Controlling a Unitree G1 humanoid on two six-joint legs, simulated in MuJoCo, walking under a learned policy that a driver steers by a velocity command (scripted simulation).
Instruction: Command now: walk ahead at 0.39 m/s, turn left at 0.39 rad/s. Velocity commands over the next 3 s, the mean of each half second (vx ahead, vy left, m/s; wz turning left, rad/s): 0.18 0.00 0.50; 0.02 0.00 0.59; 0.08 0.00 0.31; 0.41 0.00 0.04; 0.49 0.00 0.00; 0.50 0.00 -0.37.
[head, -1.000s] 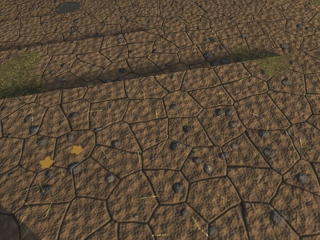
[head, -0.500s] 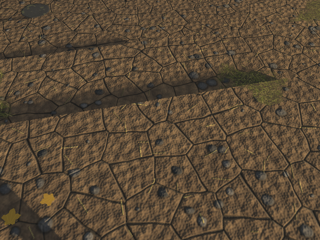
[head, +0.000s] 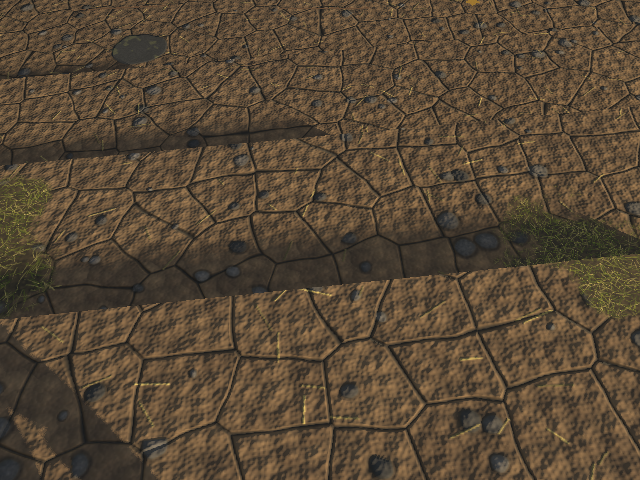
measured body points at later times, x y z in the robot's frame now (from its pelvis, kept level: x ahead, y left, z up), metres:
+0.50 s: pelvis +0.16 +0.04 -0.01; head +0.21 +0.07 +0.44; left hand +0.27 +0.35 -0.12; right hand +0.38 -0.20 -0.10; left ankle +0.23 +0.12 -0.74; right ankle +0.21 -0.13 -0.68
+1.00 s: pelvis +0.24 -0.02 +0.01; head +0.26 -0.02 +0.46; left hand +0.22 +0.29 -0.07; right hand +0.53 -0.17 -0.09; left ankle +0.15 +0.08 -0.65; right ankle +0.25 -0.12 -0.74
